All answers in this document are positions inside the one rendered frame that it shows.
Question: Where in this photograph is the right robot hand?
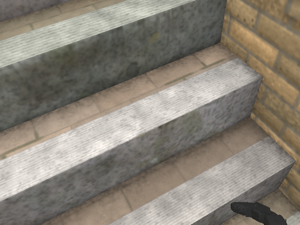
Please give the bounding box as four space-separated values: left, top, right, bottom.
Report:
231 202 288 225

